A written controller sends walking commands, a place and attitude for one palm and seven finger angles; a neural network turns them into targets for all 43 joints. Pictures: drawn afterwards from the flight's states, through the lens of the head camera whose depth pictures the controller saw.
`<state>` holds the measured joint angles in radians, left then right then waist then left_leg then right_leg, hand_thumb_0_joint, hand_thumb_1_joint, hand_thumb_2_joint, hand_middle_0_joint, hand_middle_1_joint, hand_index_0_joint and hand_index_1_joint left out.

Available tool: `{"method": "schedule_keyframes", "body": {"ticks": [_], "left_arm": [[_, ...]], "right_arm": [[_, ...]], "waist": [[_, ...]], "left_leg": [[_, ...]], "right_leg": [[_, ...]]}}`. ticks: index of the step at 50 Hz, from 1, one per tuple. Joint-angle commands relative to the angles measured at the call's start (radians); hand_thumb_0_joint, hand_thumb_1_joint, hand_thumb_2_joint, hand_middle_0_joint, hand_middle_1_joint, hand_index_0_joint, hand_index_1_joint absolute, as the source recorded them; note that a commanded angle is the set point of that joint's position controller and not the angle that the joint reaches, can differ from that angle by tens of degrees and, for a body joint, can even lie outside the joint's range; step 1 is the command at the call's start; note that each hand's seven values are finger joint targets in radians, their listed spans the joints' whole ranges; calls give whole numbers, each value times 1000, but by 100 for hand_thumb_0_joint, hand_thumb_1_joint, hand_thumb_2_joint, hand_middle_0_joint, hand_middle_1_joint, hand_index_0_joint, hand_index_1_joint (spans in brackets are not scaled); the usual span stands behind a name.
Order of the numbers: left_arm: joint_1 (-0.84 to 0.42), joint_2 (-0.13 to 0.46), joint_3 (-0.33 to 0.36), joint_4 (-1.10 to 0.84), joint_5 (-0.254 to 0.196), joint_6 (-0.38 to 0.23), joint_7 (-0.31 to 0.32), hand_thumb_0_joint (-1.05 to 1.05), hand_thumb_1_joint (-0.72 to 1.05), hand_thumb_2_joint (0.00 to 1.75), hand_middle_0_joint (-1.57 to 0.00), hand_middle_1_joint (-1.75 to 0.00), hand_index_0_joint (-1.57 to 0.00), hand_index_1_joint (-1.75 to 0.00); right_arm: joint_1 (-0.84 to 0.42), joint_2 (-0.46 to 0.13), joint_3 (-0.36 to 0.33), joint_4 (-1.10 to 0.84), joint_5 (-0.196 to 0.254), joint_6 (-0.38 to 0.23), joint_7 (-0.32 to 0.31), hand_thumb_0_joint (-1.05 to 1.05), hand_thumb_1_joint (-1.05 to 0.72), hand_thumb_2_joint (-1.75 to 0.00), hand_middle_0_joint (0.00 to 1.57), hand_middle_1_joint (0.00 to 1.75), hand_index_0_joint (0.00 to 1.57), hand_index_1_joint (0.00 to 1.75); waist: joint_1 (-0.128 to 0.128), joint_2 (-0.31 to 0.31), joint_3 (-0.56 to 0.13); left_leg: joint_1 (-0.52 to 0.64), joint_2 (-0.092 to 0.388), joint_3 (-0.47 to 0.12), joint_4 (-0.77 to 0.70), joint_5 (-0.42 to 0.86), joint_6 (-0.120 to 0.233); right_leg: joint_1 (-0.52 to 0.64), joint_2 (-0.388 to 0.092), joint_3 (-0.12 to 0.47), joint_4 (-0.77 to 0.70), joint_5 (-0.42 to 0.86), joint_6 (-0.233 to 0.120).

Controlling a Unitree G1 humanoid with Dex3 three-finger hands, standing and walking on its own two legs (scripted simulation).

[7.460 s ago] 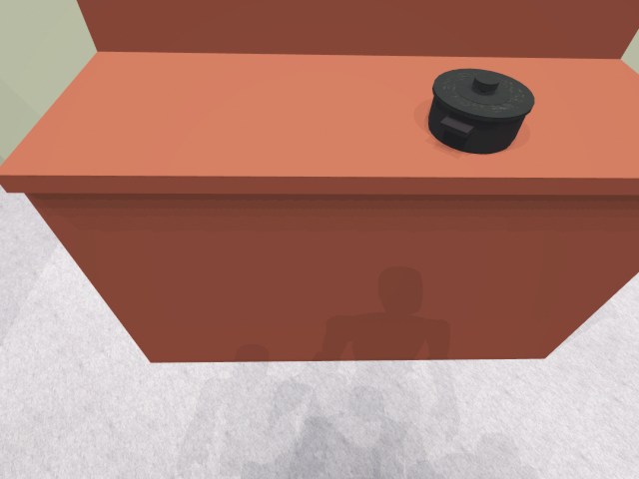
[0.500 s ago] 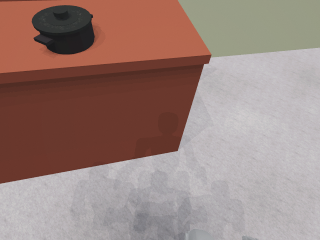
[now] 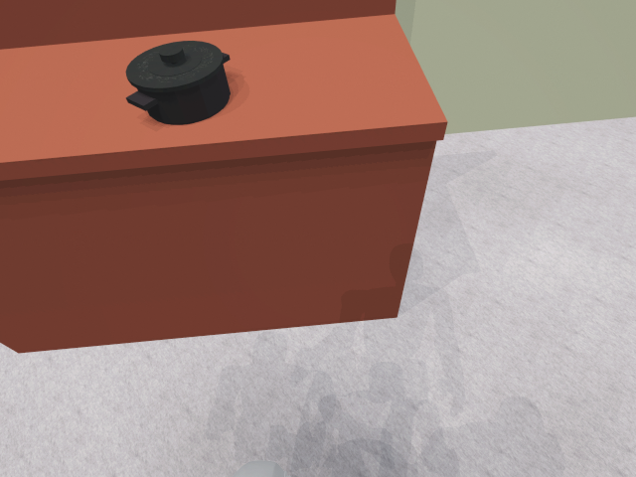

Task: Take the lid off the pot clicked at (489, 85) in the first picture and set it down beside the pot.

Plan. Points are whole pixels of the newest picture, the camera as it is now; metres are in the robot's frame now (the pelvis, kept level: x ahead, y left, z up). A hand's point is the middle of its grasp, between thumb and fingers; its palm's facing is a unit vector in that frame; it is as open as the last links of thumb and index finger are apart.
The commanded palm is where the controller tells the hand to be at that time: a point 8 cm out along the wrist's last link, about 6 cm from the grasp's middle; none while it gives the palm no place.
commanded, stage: take the last steps up to it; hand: left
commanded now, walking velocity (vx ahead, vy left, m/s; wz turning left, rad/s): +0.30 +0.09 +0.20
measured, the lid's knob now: (171, 53) +0.78 +0.30 +0.15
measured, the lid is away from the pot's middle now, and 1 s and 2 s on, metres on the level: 0.00 0.00 0.00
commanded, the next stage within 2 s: come to a stop and stand still in 0.88 s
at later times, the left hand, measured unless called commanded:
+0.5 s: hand out of the picture +0.07 +0.24 -0.17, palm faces +0.15 -0.97 -0.21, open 7.4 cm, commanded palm none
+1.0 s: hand (203, 407) +0.24 +0.21 -0.16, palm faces +0.16 -0.97 -0.20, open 7.3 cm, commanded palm none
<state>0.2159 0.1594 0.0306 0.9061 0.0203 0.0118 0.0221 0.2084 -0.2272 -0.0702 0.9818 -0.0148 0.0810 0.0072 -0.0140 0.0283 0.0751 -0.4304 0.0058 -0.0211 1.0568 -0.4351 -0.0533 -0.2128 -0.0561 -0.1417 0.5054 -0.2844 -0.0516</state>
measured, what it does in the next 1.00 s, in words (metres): walks ahead: left foot, then right foot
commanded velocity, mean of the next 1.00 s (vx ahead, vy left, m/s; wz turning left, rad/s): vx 0.23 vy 0.05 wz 0.04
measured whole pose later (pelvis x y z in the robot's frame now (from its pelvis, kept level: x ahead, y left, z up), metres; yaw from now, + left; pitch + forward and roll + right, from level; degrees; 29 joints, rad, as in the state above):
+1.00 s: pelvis +0.25 +0.03 +0.00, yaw +6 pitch +0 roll +0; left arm 0.29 0.15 0.04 1.07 0.02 -0.06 0.00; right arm 0.21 -0.18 -0.05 1.03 -0.02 -0.01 0.01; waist 0.01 0.02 0.03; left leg -0.49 0.09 0.07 0.78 -0.24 -0.04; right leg -0.15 -0.02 -0.17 0.39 -0.24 -0.04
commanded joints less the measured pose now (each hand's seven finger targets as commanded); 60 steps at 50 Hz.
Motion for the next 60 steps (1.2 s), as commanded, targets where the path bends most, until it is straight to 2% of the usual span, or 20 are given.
{"method": "schedule_keyframes", "body": {"ticks": [1,6,10,11,12,13,15,19,27,30,31,33,34,37,40,49,53,55,57,60], "left_arm": [[112,224,61,-8,6,-31,9,0,90,90,-20,-30,-20,-30],[157,235,68,48,12,-44,-3,0,90,90,-20,-30,-20,-30],[92,219,62,69,1,-36,-13,0,90,90,-20,-30,-20,-30],[83,180,52,62,-4,-30,-20,0,90,90,-20,-30,-20,-30],[67,117,36,33,-5,-29,-30,0,90,90,-20,-30,-20,-30],[-15,112,25,-12,2,-36,-32,0,90,90,-20,-30,-20,-30],[-55,125,31,1,9,-33,-32,0,90,90,-20,-30,-20,-30],[56,114,26,65,5,-26,-45,0,90,90,-20,-30,-20,-30],[-70,83,25,6,-4,-33,-48,0,90,90,-20,-30,-20,-30],[57,94,41,42,0,-47,-49,0,90,90,-20,-30,-20,-30],[200,134,52,88,5,-60,-43,0,90,90,-20,-30,-20,-30],[397,298,85,136,-5,-75,-21,0,90,90,-20,-30,-20,-30],[313,280,84,122,-12,-74,-17,0,90,90,-20,-30,-20,-30],[90,145,49,70,-5,-77,-3,0,90,90,-20,-30,-20,-30],[76,107,35,83,2,-85,-3,0,90,90,-20,-30,-20,-30],[146,148,38,138,2,-86,-5,0,90,90,-20,-30,-20,-30],[129,117,22,151,-4,-52,15,0,90,90,-20,-30,-20,-30],[204,68,6,154,-13,-37,27,0,90,90,-20,-30,-20,-30],[230,75,-1,158,-17,-13,36,0,90,90,-20,-30,-20,-30],[171,102,21,147,-9,11,37,0,90,90,-20,-30,-20,-30]], "right_arm": [[-69,-42,7,-81,-4,-38,5,0,-90,-90,20,30,20,30],[-106,-37,13,-93,-4,-66,19,0,-90,-90,20,30,20,30],[65,-32,19,-35,-5,-89,9,0,-90,-90,20,30,20,30],[136,-91,6,-17,-7,-95,-3,0,-90,-90,20,30,20,30],[220,-188,-19,-4,-16,-93,-10,0,-90,-90,20,30,20,30],[275,-219,-17,3,-15,-89,-21,0,-90,-90,20,30,20,30],[205,-151,5,-2,-12,-100,-28,0,-90,-90,20,30,20,30],[127,-96,26,-11,0,-134,-29,0,-90,-90,20,30,20,30],[206,-100,16,66,-8,-144,-30,0,-90,-90,20,30,20,30],[193,-101,14,84,-8,-140,-33,0,-90,-90,20,30,20,30],[195,-86,17,90,-1,-143,-31,0,-90,-90,20,30,20,30],[231,-12,24,41,13,-149,-21,0,-90,-90,20,30,20,30],[175,-29,17,45,11,-142,-21,0,-90,-90,20,30,20,30],[137,5,18,53,-8,-120,-11,0,-90,-90,20,30,20,30],[188,42,26,72,-12,-96,-6,0,-90,-90,20,30,20,30],[10,41,27,2,-5,-109,11,0,-90,-90,20,30,20,30],[45,32,41,33,-2,-114,-11,0,-90,-90,20,30,20,30],[104,-75,24,47,1,-118,-27,0,-90,-90,20,30,20,30],[91,-108,22,46,13,-103,-47,0,-90,-90,20,30,20,30],[35,-100,7,27,3,-78,-68,0,-90,-90,20,30,20,30]], "waist": [[70,-185,-80],[88,-173,-59],[-1,-125,-59],[-37,7,-66],[-76,267,-61],[-97,214,20],[-64,188,81],[19,84,56],[-5,72,76],[58,39,19],[119,-34,-56],[144,-324,-215],[133,-237,-182],[37,-60,-35],[-5,-127,-39],[42,-146,-24],[12,-132,-51],[17,85,-173],[17,227,-155],[2,157,-130]], "left_leg": [[-54,15,40,-147,-3,3],[2,27,66,-304,-34,40],[365,-12,130,-642,128,65],[511,78,-1,-703,44,103],[584,297,-311,-815,-118,194],[510,384,-436,-896,-131,279],[407,340,-370,-919,-106,284],[346,231,-129,-909,254,244],[347,247,-47,-856,410,248],[298,205,4,-664,503,207],[236,146,45,-452,525,169],[-128,-30,78,138,-144,98],[-150,24,-16,250,-95,102],[-116,117,-21,193,108,79],[-38,114,38,26,143,44],[-35,84,103,-337,199,18],[229,51,105,-603,415,19],[469,265,-50,-577,1070,112],[439,372,-140,-644,1354,220],[377,373,-108,-651,1259,258]], "right_leg": [[163,-266,218,-210,294,-98],[133,-315,265,-268,-4,-115],[-96,-215,127,-169,-171,-35],[-253,-153,63,-27,-226,11],[-438,-31,-48,242,-272,62],[-532,-11,-7,399,-310,62],[-561,-59,99,572,-199,51],[-450,-74,96,573,-2,76],[-313,-43,29,225,33,70],[-59,18,-14,87,75,43],[148,15,21,27,94,26],[411,-430,670,-239,85,-162],[289,-425,690,-294,-96,-172],[-12,-319,390,-319,-74,-125],[-87,-246,195,-319,142,-90],[71,-249,135,-259,378,-90],[24,-157,76,-78,506,-17],[-72,-69,37,33,148,69],[-92,-12,54,209,-279,99],[-174,-3,156,494,-320,91]]}}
